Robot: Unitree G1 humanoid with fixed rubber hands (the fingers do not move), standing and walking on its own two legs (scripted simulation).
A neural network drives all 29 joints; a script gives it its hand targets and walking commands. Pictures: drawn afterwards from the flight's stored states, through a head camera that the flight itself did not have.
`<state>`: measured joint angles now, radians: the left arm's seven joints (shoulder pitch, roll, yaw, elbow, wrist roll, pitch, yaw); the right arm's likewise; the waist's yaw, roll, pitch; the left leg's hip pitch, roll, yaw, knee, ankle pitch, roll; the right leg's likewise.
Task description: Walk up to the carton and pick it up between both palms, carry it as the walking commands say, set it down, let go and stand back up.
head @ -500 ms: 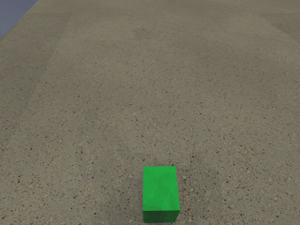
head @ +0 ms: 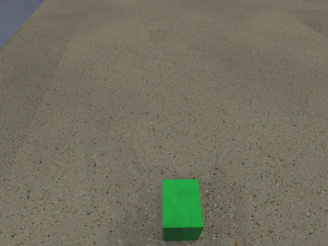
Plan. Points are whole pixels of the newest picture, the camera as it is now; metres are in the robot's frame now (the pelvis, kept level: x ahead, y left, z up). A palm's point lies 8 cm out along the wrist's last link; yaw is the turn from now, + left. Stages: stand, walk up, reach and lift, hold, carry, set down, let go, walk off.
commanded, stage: reach and lift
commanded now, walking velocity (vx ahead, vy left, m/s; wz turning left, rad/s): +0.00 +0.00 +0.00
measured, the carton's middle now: (180, 210) +0.43 -0.05 -0.65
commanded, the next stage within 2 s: none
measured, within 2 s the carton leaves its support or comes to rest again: neither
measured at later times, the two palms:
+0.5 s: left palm out of the picture +0.15 +0.19 -0.16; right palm out of the picture +0.14 -0.24 -0.16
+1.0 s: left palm (125, 212) +0.27 +0.16 -0.18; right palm (246, 209) +0.28 -0.23 -0.18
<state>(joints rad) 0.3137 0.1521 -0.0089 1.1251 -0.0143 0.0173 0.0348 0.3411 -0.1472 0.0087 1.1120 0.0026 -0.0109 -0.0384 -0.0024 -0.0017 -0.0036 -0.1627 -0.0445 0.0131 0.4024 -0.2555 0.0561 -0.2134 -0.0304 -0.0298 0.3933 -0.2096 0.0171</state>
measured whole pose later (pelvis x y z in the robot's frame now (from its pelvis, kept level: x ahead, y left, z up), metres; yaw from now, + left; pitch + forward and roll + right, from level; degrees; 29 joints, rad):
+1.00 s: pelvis -0.10 -0.04 -0.09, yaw +1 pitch +19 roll +1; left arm -0.65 0.13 0.19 0.76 0.00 0.44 0.06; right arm -0.67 -0.17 -0.18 0.77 -0.03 0.44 -0.03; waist 0.01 0.00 0.09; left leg -1.03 -0.02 -0.01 1.08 -0.38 0.00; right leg -1.07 0.00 0.00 1.05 -0.31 -0.02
